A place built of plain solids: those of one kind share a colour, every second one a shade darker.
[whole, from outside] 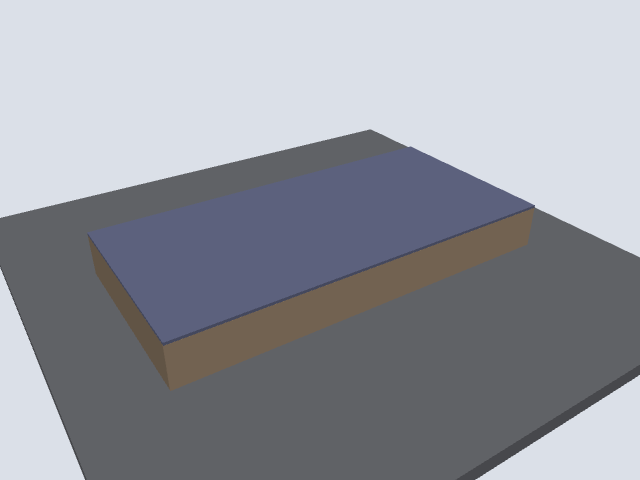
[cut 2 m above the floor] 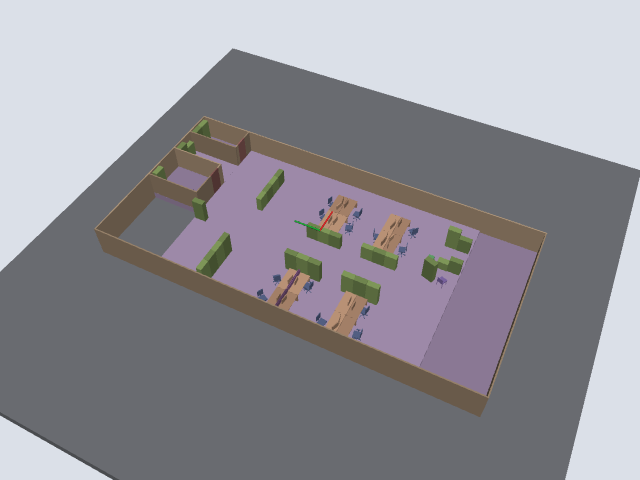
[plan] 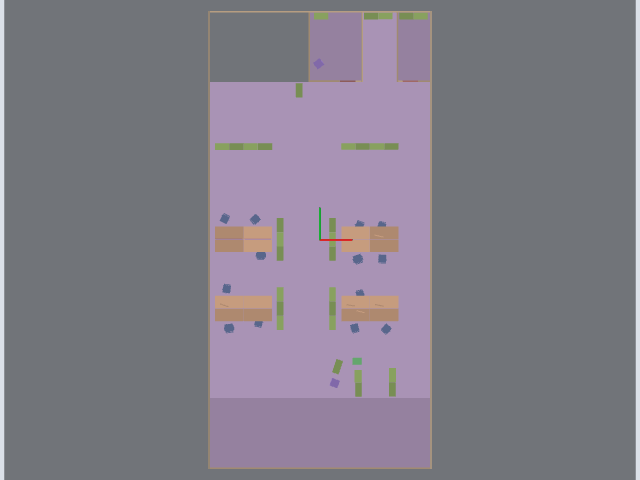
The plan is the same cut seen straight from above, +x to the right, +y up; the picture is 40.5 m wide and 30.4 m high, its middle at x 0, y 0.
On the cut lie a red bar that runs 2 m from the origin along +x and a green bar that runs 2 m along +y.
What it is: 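One storey of an office; an open floor with rows of desks, a band of small rooms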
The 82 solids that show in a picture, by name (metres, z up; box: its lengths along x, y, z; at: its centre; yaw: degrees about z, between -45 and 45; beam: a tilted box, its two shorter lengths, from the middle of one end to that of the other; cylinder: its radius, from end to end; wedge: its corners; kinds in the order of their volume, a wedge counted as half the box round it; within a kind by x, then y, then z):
{
 "floor_1": {"box": [0.1, 4.4, 0.63], "at": [-0.69, 12.21, 0.27]},
 "floor_2": {"box": [13.95, 4.4, 0.46], "at": [0.0, -12.21, 0.18]},
 "floor_3": {"box": [13.95, 20.02, 0.63], "at": [0.0, 0.0, 0.27]},
 "floor_4": {"box": [3.26, 4.4, 0.63], "at": [0.99, 12.21, 0.27]},
 "floor_5": {"box": [2.13, 4.4, 0.63], "at": [3.79, 12.21, 0.27]},
 "floor_6": {"box": [2.02, 4.4, 0.63], "at": [5.96, 12.21, 0.27]},
 "roof_1": {"box": [14.15, 29.02, 0.2], "at": [0.0, 0.0, 3.28]},
 "wall_1": {"box": [0.1, 29.02, 3.23], "at": [-7.03, 0.0, 1.57]},
 "wall_2": {"box": [0.1, 4.4, 2.6], "at": [-0.69, 12.21, 1.88]},
 "wall_3": {"box": [13.95, 0.1, 3.23], "at": [0.0, -14.46, 1.57]},
 "wall_4": {"box": [13.95, 0.1, 3.23], "at": [0.0, 14.46, 1.57]},
 "wall_5": {"box": [1.89, 0.1, 2.6], "at": [0.31, 10.06, 1.88]},
 "wall_6": {"box": [0.37, 0.1, 2.6], "at": [2.44, 10.06, 1.88]},
 "wall_7": {"box": [0.1, 4.4, 2.6], "at": [2.67, 12.21, 1.88]},
 "wall_8": {"box": [0.1, 4.4, 2.6], "at": [4.9, 12.21, 1.88]},
 "wall_9": {"box": [0.29, 0.1, 2.6], "at": [5.1, 10.06, 1.88]},
 "wall_10": {"box": [0.77, 0.1, 2.6], "at": [6.59, 10.06, 1.88]},
 "wall_11": {"box": [0.1, 29.02, 3.23], "at": [7.03, 0.0, 1.57]},
 "cabinet_1": {"box": [0.9, 0.44, 1.86], "at": [-6.21, 5.91, 1.51]},
 "cabinet_2": {"box": [0.9, 0.44, 1.86], "at": [-5.3, 5.91, 1.51]},
 "cabinet_3": {"box": [0.9, 0.44, 1.86], "at": [-4.39, 5.91, 1.51]},
 "cabinet_4": {"box": [0.9, 0.44, 1.86], "at": [-3.48, 5.91, 1.51]},
 "cabinet_5": {"box": [0.44, 0.9, 1.86], "at": [-2.53, -5.25, 1.51]},
 "cabinet_6": {"box": [0.44, 0.9, 1.86], "at": [-2.53, -4.34, 1.51]},
 "cabinet_7": {"box": [0.44, 0.9, 1.86], "at": [-2.53, -3.44, 1.51]},
 "cabinet_8": {"box": [0.44, 0.9, 1.86], "at": [-2.53, -0.87, 1.51]},
 "cabinet_9": {"box": [0.44, 0.9, 1.86], "at": [-2.53, 0.04, 1.51]},
 "cabinet_10": {"box": [0.44, 0.9, 1.86], "at": [-2.53, 0.95, 1.51]},
 "cabinet_11": {"box": [0.44, 0.9, 1.86], "at": [-1.32, 9.48, 1.51]},
 "cabinet_12": {"box": [0.9, 0.44, 1.86], "at": [0.07, 14.18, 1.51]},
 "cabinet_13": {"box": [0.42, 0.9, 1.26], "at": [0.79, -5.25, 1.21]},
 "cabinet_14": {"box": [0.42, 0.9, 1.26], "at": [0.79, -4.34, 1.21]},
 "cabinet_15": {"box": [0.42, 0.9, 1.26], "at": [0.79, -3.44, 1.21]},
 "cabinet_16": {"box": [0.42, 0.9, 1.26], "at": [0.79, -0.87, 1.21]},
 "cabinet_17": {"box": [0.42, 0.9, 1.26], "at": [0.79, 0.04, 1.21]},
 "cabinet_18": {"box": [0.42, 0.9, 1.26], "at": [0.79, 0.95, 1.21]},
 "cabinet_19": {"box": [0.44, 0.9, 1.86], "at": [1.11, -8.02, 1.51], "yaw": -18.6},
 "cabinet_20": {"box": [0.9, 0.42, 1.26], "at": [1.8, 5.92, 1.21]},
 "cabinet_21": {"box": [0.46, 0.8, 0.73], "at": [2.41, -8.63, 0.95]},
 "cabinet_22": {"box": [0.42, 0.9, 1.26], "at": [2.43, -9.49, 1.21]},
 "cabinet_23": {"box": [0.9, 0.42, 1.26], "at": [2.71, 5.92, 1.21]},
 "cabinet_24": {"box": [0.9, 0.44, 1.86], "at": [3.23, 14.18, 1.51]},
 "cabinet_25": {"box": [0.9, 0.42, 1.26], "at": [3.62, 5.92, 1.21]},
 "cabinet_26": {"box": [0.9, 0.42, 1.26], "at": [4.14, 14.19, 1.21]},
 "cabinet_27": {"box": [0.9, 0.42, 1.26], "at": [4.53, 5.92, 1.21]},
 "cabinet_28": {"box": [0.42, 0.9, 1.26], "at": [4.58, -9.46, 1.21]},
 "cabinet_29": {"box": [0.44, 0.9, 1.86], "at": [4.59, -8.55, 1.51]},
 "cabinet_30": {"box": [0.9, 0.44, 1.86], "at": [5.46, 14.18, 1.51]},
 "cabinet_31": {"box": [0.9, 0.44, 1.86], "at": [6.37, 14.18, 1.51]},
 "desk_1": {"box": [1.8, 0.8, 0.032], "at": [-5.75, -4.75, 1.3]},
 "desk_2": {"box": [1.8, 0.8, 0.032], "at": [-5.75, -3.93, 1.3]},
 "desk_3": {"box": [1.8, 0.8, 0.032], "at": [-5.75, -0.36, 1.3]},
 "desk_4": {"box": [1.8, 0.8, 0.032], "at": [-5.75, 0.46, 1.3]},
 "desk_5": {"box": [1.8, 0.8, 0.032], "at": [-3.94, -4.75, 1.3]},
 "desk_6": {"box": [1.8, 0.8, 0.032], "at": [-3.94, -3.93, 1.3]},
 "desk_7": {"box": [1.8, 0.8, 0.032], "at": [-3.94, -0.36, 1.3]},
 "desk_8": {"box": [1.8, 0.8, 0.032], "at": [-3.94, 0.46, 1.3]},
 "desk_9": {"box": [1.8, 0.8, 0.032], "at": [2.26, -4.75, 1.3]},
 "desk_10": {"box": [1.8, 0.8, 0.032], "at": [2.26, -3.93, 1.3]},
 "desk_11": {"box": [1.8, 0.8, 0.032], "at": [2.26, -0.36, 1.3]},
 "desk_12": {"box": [1.8, 0.8, 0.032], "at": [2.26, 0.46, 1.3]},
 "desk_13": {"box": [1.8, 0.8, 0.032], "at": [4.07, -4.75, 1.3]},
 "desk_14": {"box": [1.8, 0.8, 0.032], "at": [4.07, -3.93, 1.3]},
 "desk_15": {"box": [1.8, 0.8, 0.032], "at": [4.07, -0.36, 1.3]},
 "desk_16": {"box": [1.8, 0.8, 0.032], "at": [4.07, 0.46, 1.3]},
 "door_1": {"box": [0.99, 0.1, 2.05], "at": [1.75, 10.06, 1.61]},
 "door_2": {"box": [0.96, 0.1, 2.05], "at": [5.72, 10.06, 1.61]},
 "officechair_1": {"box": [0.49, 0.49, 0.08], "at": [-6.03, 1.33, 1.1], "yaw": -26.8},
 "officechair_2": {"box": [0.49, 0.49, 0.08], "at": [-5.91, -3.11, 1.08], "yaw": -8.1},
 "officechair_3": {"box": [0.53, 0.5, 0.08], "at": [-5.76, -5.57, 1.06], "yaw": 7.4},
 "officechair_4": {"box": [0.49, 0.49, 0.08], "at": [-4.09, 1.32, 1.11], "yaw": 40.6},
 "officechair_5": {"box": [0.49, 0.49, 0.08], "at": [-3.88, -5.21, 1.12], "yaw": -11.1},
 "officechair_6": {"box": [0.53, 0.5, 0.08], "at": [-3.74, -0.94, 1.08], "yaw": -5.5},
 "officechair_7": {"box": [0.49, 0.49, 0.08], "at": [2.2, -5.56, 1.12], "yaw": 15.6},
 "officechair_8": {"box": [0.53, 0.5, 0.08], "at": [2.39, -1.19, 1.06], "yaw": 19.2},
 "officechair_9": {"box": [0.49, 0.49, 0.08], "at": [3.95, -1.17, 1.05], "yaw": -2.5},
 "officechair_10": {"box": [0.49, 0.49, 0.08], "at": [4.21, -5.62, 1.08], "yaw": -41.3},
 "pedestal_1": {"box": [0.59, 0.44, 0.58], "at": [2.35, -7.68, 0.87]},
 "screen_1": {"box": [1.7, 0.026, 0.41], "at": [-5.75, 0.01, 1.52]},
 "screen_2": {"box": [1.7, 0.026, 0.41], "at": [-3.94, 0.01, 1.52]},
 "visitorchair_1": {"box": [0.54, 0.51, 0.04], "at": [-0.08, 11.16, 1.05], "yaw": 37.1},
 "visitorchair_2": {"box": [0.54, 0.51, 0.04], "at": [0.93, -9.06, 1.05], "yaw": -20.3}
}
